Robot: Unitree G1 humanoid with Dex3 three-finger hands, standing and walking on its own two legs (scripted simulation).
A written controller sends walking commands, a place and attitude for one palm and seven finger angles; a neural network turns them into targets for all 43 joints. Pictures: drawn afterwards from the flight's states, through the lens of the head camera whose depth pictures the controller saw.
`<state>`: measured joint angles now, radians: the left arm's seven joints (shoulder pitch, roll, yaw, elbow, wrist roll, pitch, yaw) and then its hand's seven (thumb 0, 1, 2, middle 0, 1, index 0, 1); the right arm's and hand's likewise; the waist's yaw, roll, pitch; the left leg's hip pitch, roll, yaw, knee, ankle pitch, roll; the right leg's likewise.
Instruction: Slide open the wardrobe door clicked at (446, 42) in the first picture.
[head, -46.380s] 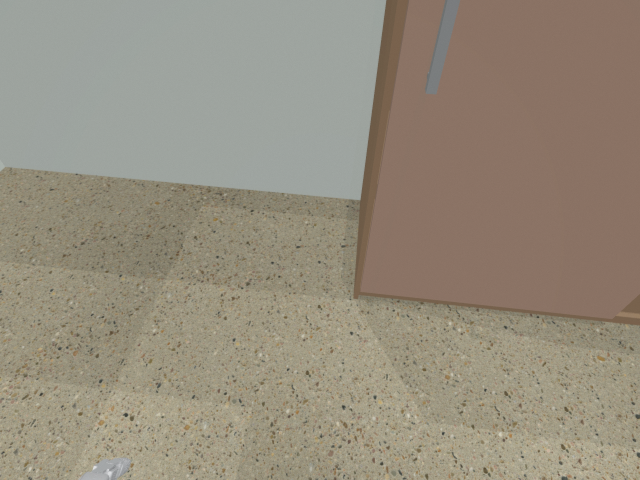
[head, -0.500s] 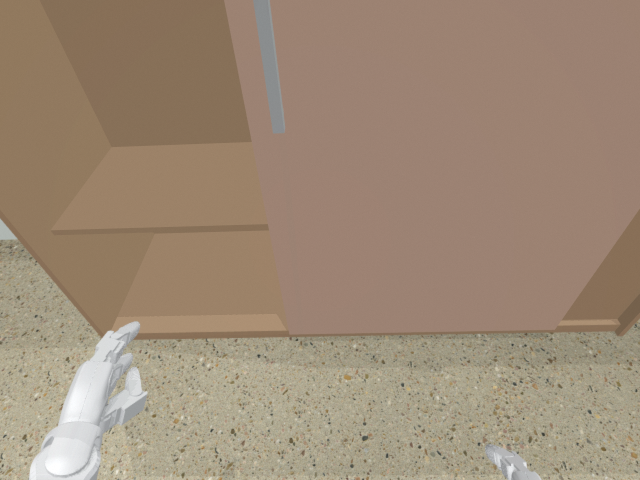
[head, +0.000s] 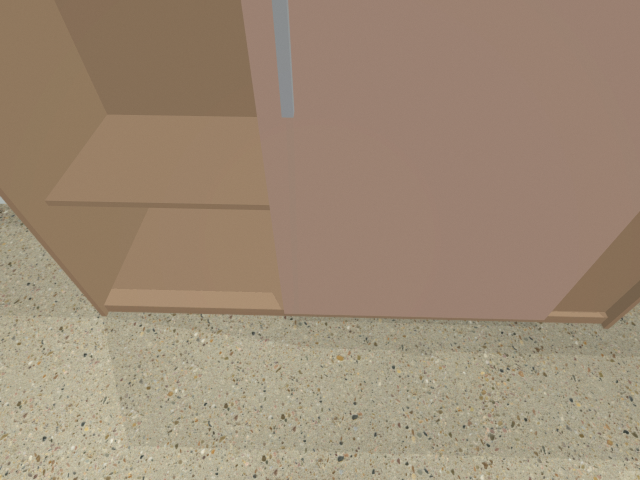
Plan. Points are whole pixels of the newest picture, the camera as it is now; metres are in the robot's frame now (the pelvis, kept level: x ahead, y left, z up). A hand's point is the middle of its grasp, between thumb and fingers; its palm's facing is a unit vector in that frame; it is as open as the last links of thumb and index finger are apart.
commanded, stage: let the arm hang, fingers relaxed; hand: left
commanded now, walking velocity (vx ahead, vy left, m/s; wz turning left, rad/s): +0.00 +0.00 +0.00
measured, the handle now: (284, 47) +0.71 +0.11 +0.20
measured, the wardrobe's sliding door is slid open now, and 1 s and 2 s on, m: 0.65 0.65 0.65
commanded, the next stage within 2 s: look to check the result in 0.46 s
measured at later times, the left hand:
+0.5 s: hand out of the picture +0.03 +0.18 -0.18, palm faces -0.02 -0.98 -0.18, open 7.3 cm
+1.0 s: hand out of the picture +0.01 +0.18 -0.17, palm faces -0.01 -0.98 -0.20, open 7.4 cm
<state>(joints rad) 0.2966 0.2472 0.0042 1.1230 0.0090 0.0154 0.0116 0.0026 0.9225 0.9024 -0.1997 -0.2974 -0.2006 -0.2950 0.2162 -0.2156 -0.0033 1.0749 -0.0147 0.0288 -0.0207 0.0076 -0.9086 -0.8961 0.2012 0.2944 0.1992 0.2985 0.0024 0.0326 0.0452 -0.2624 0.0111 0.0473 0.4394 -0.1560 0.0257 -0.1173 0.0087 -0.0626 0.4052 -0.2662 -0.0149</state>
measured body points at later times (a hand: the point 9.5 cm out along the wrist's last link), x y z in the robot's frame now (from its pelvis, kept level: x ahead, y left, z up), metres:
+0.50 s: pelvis +0.01 +0.00 +0.00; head +0.02 +0.00 +0.45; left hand +0.03 +0.23 -0.16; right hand +0.01 -0.23 -0.16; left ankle +0.05 +0.10 -0.74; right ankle -0.03 -0.11 -0.74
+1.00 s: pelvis +0.01 +0.00 +0.00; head +0.02 +0.00 +0.45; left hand +0.02 +0.24 -0.16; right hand +0.03 -0.23 -0.15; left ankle +0.05 +0.10 -0.74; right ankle -0.03 -0.11 -0.74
